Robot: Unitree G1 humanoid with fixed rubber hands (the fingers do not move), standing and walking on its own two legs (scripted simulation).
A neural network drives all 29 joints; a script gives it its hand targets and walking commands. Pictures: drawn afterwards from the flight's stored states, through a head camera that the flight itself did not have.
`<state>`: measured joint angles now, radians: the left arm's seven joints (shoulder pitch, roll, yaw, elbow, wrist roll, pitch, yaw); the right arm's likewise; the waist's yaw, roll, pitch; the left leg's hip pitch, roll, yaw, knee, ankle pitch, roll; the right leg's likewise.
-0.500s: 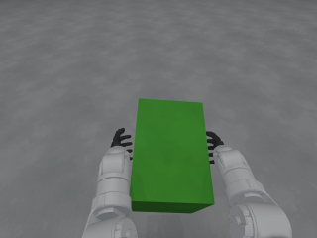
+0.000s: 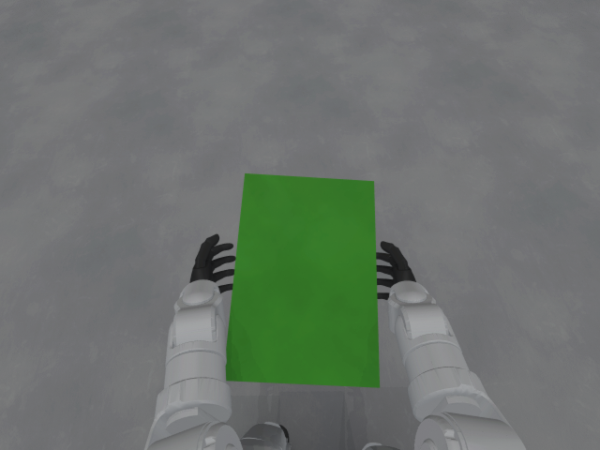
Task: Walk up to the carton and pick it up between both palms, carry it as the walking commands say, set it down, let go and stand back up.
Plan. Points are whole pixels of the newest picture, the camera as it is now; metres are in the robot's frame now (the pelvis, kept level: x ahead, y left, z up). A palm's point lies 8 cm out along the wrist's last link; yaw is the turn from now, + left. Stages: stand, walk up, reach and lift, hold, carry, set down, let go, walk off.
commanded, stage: set down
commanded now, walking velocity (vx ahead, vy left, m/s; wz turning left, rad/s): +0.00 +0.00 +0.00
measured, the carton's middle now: (301, 285) +0.36 +0.08 -0.12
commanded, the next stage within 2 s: none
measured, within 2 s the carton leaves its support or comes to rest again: neither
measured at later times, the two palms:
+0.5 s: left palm (220, 302) +0.31 +0.21 -0.11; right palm (388, 304) +0.35 -0.07 -0.13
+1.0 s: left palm (233, 300) +0.35 +0.21 -0.18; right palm (379, 301) +0.39 -0.07 -0.20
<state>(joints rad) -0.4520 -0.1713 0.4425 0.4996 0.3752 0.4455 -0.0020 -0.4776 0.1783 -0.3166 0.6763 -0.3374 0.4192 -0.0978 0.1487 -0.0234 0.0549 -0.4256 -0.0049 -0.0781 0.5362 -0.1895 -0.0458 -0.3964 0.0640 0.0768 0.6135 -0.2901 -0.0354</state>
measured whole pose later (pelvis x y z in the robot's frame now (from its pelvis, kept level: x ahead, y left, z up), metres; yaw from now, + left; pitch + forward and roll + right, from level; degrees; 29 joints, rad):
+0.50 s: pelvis -0.01 +0.02 -0.05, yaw -1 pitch +27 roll +0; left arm -0.46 -0.21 0.43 0.49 0.30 0.21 0.08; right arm -0.53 0.12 -0.29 0.70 -0.24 0.19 -0.10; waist 0.12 -0.03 -0.11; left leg -1.04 -0.02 -0.07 0.82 -0.25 -0.03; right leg -1.00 0.07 0.08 0.87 -0.33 0.00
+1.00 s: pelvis -0.05 +0.01 -0.14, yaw +0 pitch +36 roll +1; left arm -0.76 -0.14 0.53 0.57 0.33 0.32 0.06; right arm -0.82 0.10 -0.34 0.77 -0.25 0.31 -0.21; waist 0.11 -0.07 -0.18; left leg -1.52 -0.04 -0.07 1.24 -0.35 -0.06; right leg -1.48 0.09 0.06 1.32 -0.45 -0.01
